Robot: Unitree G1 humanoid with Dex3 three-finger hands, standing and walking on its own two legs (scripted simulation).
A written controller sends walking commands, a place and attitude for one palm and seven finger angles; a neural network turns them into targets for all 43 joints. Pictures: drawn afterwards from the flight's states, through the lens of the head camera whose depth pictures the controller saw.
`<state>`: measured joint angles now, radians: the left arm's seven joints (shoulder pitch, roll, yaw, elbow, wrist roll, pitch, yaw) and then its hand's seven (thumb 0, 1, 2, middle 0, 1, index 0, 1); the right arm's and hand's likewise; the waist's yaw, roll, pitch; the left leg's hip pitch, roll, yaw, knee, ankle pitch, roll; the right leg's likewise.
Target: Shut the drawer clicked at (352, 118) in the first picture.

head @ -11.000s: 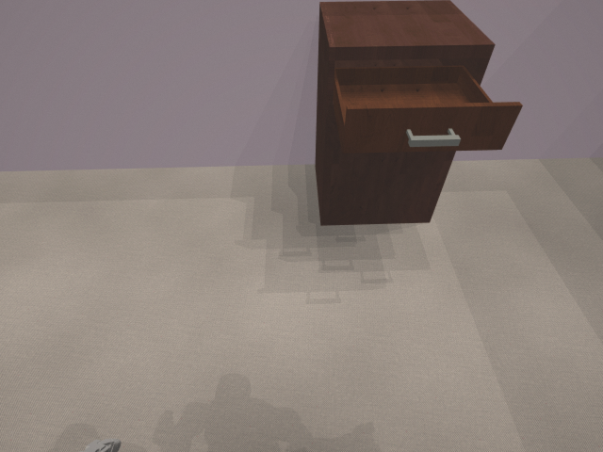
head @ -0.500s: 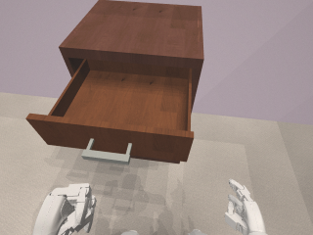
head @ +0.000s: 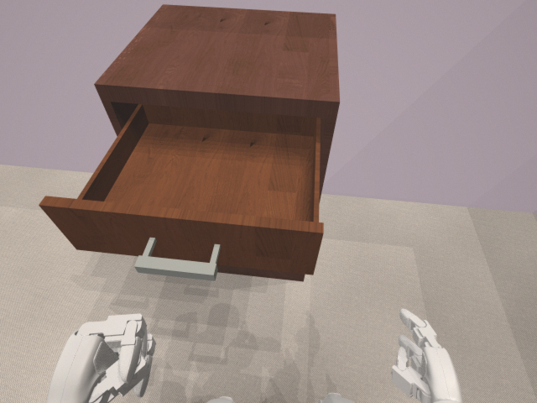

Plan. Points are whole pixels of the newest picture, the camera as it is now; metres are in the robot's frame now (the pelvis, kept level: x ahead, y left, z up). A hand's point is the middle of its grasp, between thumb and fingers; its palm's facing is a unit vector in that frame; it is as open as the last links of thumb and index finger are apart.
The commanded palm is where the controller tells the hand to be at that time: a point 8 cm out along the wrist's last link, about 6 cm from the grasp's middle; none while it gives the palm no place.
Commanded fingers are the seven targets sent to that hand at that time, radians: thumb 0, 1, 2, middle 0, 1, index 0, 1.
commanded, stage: bring the fist close to the handle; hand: left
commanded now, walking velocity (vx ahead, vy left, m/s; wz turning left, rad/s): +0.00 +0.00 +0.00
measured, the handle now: (180, 257) +0.35 +0.18 -0.01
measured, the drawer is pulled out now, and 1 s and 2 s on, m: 0.29 0.29 0.27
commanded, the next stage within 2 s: push the drawer shut in 1.34 s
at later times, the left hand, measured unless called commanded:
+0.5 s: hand (173, 341) +0.20 +0.14 +0.03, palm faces -0.06 -1.00 -0.04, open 3.3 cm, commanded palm +0.18 +0.20 +0.03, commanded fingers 0.00 0.90 0.90 -1.40 -1.60 -1.40 -1.60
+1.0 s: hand (193, 323) +0.24 +0.13 -0.02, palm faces -0.08 -1.00 -0.04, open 3.3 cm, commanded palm +0.22 +0.19 -0.01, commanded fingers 0.00 0.90 0.90 -1.40 -1.60 -1.40 -1.60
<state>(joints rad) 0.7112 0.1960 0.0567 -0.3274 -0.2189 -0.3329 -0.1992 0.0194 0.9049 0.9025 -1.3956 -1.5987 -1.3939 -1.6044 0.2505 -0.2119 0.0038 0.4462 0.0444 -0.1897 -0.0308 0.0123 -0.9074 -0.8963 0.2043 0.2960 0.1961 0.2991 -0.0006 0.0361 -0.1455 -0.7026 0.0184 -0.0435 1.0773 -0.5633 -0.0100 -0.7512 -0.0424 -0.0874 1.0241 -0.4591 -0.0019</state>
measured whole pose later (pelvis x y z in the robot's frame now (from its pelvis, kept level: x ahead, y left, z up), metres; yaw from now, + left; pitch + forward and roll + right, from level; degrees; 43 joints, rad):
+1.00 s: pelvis -0.01 +0.00 -0.05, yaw -1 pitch +21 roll -1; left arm 0.28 0.18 0.03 0.01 -0.15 -0.41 -0.13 0.02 0.91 0.90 -1.40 -1.60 -1.39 -1.60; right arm 0.21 -0.24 0.01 0.47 0.00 -0.12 0.00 0.01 -0.91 -0.90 0.21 0.30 0.20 0.30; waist -0.03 0.02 -0.18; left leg -1.07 0.01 -0.04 1.33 -0.64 -0.01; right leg -1.13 -0.05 -0.07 1.28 -0.53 -0.01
